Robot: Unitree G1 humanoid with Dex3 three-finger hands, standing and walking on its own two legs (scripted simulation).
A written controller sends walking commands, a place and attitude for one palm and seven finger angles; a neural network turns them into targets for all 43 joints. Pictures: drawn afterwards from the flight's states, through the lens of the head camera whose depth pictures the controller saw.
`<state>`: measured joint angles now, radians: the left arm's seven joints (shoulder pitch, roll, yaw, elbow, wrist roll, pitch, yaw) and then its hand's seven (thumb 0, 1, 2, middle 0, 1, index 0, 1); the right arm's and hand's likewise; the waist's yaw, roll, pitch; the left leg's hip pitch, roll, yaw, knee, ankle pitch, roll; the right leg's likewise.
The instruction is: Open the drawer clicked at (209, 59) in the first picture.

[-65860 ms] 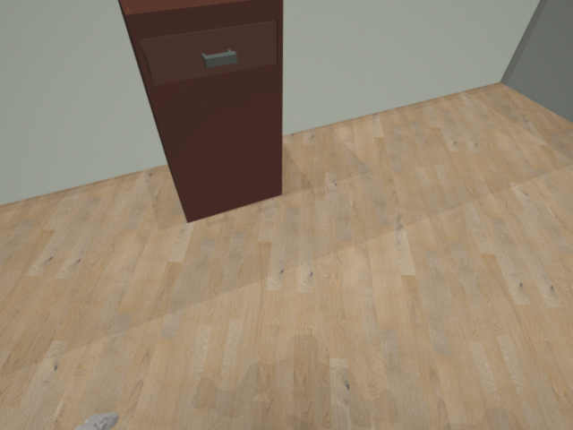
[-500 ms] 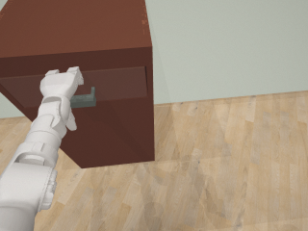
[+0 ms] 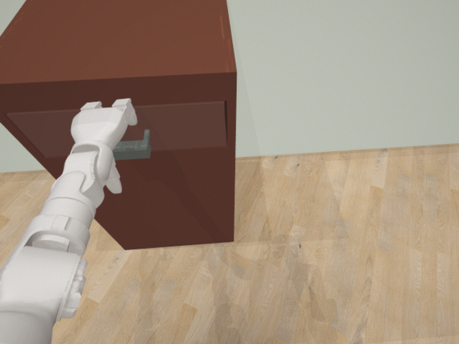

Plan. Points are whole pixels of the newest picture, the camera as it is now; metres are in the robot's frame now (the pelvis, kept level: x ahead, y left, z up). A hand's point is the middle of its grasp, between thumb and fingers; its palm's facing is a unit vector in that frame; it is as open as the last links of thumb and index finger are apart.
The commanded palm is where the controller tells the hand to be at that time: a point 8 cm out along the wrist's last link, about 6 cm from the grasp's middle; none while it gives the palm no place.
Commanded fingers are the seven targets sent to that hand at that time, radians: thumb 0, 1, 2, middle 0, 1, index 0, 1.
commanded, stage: lower the fingers behind the handle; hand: left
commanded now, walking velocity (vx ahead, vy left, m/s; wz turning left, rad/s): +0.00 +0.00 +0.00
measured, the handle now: (126, 142) +0.52 +0.22 +0.00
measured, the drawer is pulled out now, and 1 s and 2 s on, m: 0.00 0.00 0.00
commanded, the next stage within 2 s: lift the fingers back up to retry in 1.60 s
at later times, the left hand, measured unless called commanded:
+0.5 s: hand (122, 156) +0.46 +0.21 +0.02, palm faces -0.06 -0.03 -1.00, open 13.8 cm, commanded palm +0.45 +0.21 +0.08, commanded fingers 0.00 -0.50 0.30 -0.30 -1.20 -0.30 -1.20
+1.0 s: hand (127, 161) +0.46 +0.21 +0.01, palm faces -0.04 -0.04 -1.00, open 13.8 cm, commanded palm +0.44 +0.21 +0.05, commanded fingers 0.00 -0.50 0.30 -0.30 -1.20 -0.30 -1.20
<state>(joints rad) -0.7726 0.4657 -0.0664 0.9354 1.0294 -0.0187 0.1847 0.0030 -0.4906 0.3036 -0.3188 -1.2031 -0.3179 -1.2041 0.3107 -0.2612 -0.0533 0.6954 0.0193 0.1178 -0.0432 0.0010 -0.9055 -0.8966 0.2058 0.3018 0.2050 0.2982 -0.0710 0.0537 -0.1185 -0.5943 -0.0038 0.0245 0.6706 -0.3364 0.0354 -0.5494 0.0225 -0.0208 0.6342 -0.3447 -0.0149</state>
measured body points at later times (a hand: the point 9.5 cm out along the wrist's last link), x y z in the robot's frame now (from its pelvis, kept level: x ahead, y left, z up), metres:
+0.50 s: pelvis -0.01 +0.00 -0.01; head +0.08 -0.01 +0.43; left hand +0.46 +0.21 +0.08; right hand +0.01 -0.28 -0.14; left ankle -0.02 +0.10 -0.72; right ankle -0.03 -0.11 -0.72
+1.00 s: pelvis -0.01 -0.01 -0.02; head +0.08 -0.01 +0.43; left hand +0.46 +0.20 +0.07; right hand +0.01 -0.28 -0.15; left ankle -0.02 +0.10 -0.72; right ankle -0.03 -0.11 -0.72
